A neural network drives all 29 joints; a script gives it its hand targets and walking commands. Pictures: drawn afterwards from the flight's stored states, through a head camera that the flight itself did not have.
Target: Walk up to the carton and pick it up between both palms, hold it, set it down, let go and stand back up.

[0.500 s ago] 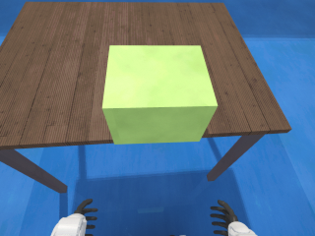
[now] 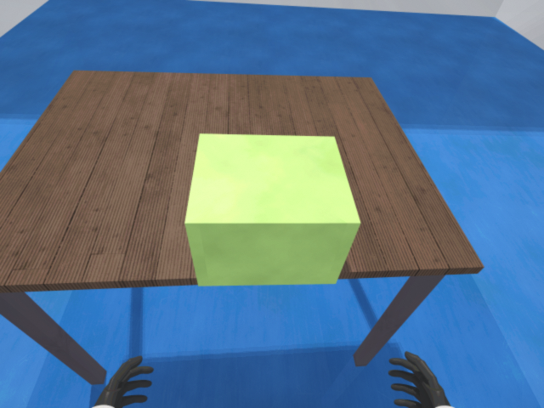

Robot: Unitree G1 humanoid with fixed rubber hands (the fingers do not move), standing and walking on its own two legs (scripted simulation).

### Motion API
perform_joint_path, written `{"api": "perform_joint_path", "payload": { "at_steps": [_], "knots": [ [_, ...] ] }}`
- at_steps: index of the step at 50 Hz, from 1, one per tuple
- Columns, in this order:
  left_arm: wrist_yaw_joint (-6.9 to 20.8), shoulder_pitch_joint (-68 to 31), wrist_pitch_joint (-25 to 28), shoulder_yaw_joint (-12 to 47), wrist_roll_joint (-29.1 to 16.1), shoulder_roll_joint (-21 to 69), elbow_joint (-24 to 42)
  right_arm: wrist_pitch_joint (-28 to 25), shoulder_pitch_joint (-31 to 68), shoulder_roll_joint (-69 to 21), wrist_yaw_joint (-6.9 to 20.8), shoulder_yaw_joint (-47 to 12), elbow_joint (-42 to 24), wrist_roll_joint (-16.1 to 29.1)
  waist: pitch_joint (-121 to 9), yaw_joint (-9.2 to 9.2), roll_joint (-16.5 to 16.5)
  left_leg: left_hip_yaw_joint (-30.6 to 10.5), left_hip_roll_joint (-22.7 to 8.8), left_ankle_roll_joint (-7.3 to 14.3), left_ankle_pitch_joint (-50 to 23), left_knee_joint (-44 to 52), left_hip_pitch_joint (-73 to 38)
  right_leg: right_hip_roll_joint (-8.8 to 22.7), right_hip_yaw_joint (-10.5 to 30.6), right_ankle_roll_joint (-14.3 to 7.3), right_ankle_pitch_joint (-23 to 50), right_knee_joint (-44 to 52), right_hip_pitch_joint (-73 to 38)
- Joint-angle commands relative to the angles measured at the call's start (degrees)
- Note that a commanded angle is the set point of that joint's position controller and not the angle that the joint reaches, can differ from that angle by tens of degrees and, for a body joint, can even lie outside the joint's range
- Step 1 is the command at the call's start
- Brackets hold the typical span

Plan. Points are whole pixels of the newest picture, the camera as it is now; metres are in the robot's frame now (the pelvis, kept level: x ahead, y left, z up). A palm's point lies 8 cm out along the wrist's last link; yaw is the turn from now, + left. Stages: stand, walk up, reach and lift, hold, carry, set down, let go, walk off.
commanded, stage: let go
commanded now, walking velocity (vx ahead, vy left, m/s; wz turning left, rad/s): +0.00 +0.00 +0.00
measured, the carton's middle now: (268, 209) +0.46 +0.02 +0.03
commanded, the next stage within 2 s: stand in 0.50 s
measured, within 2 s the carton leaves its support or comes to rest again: neither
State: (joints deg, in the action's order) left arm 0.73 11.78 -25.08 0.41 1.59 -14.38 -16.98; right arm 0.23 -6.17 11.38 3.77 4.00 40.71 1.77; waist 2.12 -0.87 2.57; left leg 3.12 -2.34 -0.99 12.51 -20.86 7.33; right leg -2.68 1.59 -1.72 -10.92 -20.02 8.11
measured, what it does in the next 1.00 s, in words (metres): stands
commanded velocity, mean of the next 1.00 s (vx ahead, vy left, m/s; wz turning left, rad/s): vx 0.00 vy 0.00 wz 0.00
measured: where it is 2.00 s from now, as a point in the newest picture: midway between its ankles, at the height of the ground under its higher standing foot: outside the picture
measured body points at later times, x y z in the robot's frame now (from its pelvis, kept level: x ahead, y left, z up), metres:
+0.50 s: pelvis -0.02 +0.01 -0.01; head -0.03 +0.03 +0.44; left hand +0.15 +0.24 -0.09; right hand +0.15 -0.22 -0.09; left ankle -0.02 +0.13 -0.75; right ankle +0.00 -0.10 -0.75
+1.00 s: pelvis +0.01 +0.04 -0.01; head +0.00 +0.05 +0.44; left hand +0.01 +0.28 -0.16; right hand +0.09 -0.19 -0.15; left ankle -0.02 +0.13 -0.75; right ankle +0.00 -0.10 -0.75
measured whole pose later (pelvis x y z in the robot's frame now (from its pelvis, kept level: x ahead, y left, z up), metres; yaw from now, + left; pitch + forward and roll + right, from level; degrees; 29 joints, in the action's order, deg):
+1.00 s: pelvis +0.01 +0.04 -0.01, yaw +8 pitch +2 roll -2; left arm -1.9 20.1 1.9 -2.1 1.4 -10.7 -52.2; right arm -2.5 -19.7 8.8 -0.4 1.8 52.0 -1.6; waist -3.8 -1.5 -0.5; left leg -3.7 2.0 2.3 18.9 -33.6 15.9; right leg 1.4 -4.9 1.4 -17.8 -28.0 11.5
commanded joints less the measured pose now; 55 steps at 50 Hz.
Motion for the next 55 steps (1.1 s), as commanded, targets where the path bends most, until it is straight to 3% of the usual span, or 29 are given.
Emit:
{"api": "perform_joint_path", "payload": {
  "at_steps": [1, 6, 11, 24, 25, 26, 27, 28, 29, 33, 35, 46, 55],
  "knots": [
    [-0.29, -1.36, 8.58, -1.57, -0.53, -5.06, 3.98, -8.56, 1.91, 3.20, 0.19, 1.38, -2.61, -1.65, -7.14, 0.23, -2.43, 0.55, 2.35, 0.50, -12.25, -1.17, -1.72, 2.46, 2.43, 0.91, 13.06, 1.01, 0.80],
    [-1.10, -2.04, 13.48, -0.70, -1.86, -5.56, 1.50, -13.87, 2.79, 3.27, -0.72, 2.86, -0.03, -3.77, -4.45, 0.32, -2.29, 0.79, 1.61, 0.43, -5.21, -0.82, 1.90, 1.68, 1.11, 0.58, 4.42, -0.10, 3.08],
    [-2.04, -3.43, 13.95, 0.28, -2.84, -5.86, 0.82, -14.64, 3.90, 3.42, -1.02, 4.44, 0.85, -5.27, -2.83, 0.30, -2.93, 0.80, 0.84, 0.70, 0.63, 0.53, 5.06, 1.20, 0.22, 0.15, -1.44, -1.04, 3.51],
    [-2.66, -3.34, 13.17, 0.69, -2.92, -5.27, 0.18, -14.28, 3.49, 2.68, -0.27, 4.34, 1.10, -5.25, -2.87, -0.31, -3.34, 0.89, 0.53, 1.05, 1.42, 1.48, 6.86, 1.35, 0.31, -0.13, -1.98, -1.74, 1.09],
    [-3.05, -2.59, 13.06, 4.43, -3.96, 0.73, -1.66, -16.26, 2.05, 6.99, -0.87, 4.49, -2.49, -5.31, -1.74, -1.00, -4.88, 0.71, 1.54, -1.15, 0.28, 1.28, 8.75, 1.03, 0.26, -0.12, -2.78, -3.71, -1.76],
    [-2.24, 6.06, 22.06, -2.16, 4.37, -4.36, -10.30, -7.66, -7.62, 0.16, -1.74, 0.72, 5.53, -2.20, -0.50, -1.92, -6.26, -10.45, -3.94, 3.88, 4.09, 0.58, 18.04, 6.12, 3.00, 2.08, -4.55, -0.12, -0.92],
    [-1.95, 6.66, 25.36, -2.69, 4.36, -7.73, -10.77, -3.96, -9.64, 1.15, -2.21, 0.85, 3.39, -2.18, 2.74, -1.12, -0.32, -8.67, -2.76, 3.84, 8.20, -1.73, 17.88, 7.84, 5.52, 1.73, -10.43, 1.55, 2.59],
    [-1.43, 3.61, 27.43, -2.69, 3.91, -6.74, -10.91, -2.84, -7.83, 2.23, -2.23, 0.80, 1.92, -2.46, 1.65, -0.39, 1.41, -7.57, -1.86, 3.69, 3.97, -4.42, 14.58, 8.42, 7.26, 0.86, -9.96, 1.96, 5.61],
    [-1.18, 1.70, 28.48, -2.46, 3.21, -5.23, -11.41, -2.88, -7.70, 3.04, -1.97, 0.66, 1.07, -2.83, -0.90, 0.33, 1.01, -7.60, -1.59, 3.85, 1.26, -5.43, 13.75, 8.57, 7.15, 0.20, -8.67, 1.49, 5.32],
    [-1.29, 2.72, 29.47, -2.39, 0.92, -2.58, -15.39, -4.35, -8.55, 4.59, -1.56, 0.41, 1.73, -3.42, -6.88, -0.78, -4.90, -10.65, -2.29, 4.34, -5.65, -4.77, 11.90, 6.62, 2.20, 0.31, -1.10, -2.86, 2.53],
    [-1.53, 3.95, 29.64, -2.64, 0.63, -2.42, -17.62, -4.50, -9.44, 4.31, -1.82, 0.06, 2.40, -3.51, -7.10, -1.15, -6.29, -11.69, -2.52, 4.55, -8.70, -4.49, 12.59, 6.47, 1.04, 0.64, 1.07, -4.06, 1.33],
    [-2.76, 9.45, 28.15, -3.58, -0.20, -1.45, -30.61, -3.62, -16.87, 4.35, -4.23, -0.54, 8.12, -3.33, -3.34, -0.35, -4.87, -14.19, -2.91, 5.68, -16.91, -5.23, 12.28, 6.67, -2.07, 1.53, 3.13, -5.26, 1.22],
    [-2.98, 12.10, 26.74, -3.69, -0.37, 0.39, -39.43, -2.82, -18.21, 3.39, -5.37, -1.33, 11.88, -3.18, -0.33, -0.20, -4.67, -15.27, -2.49, 6.06, -17.55, -4.17, 12.56, 7.15, -3.24, 2.05, 3.34, -4.71, -0.12]
  ]
}}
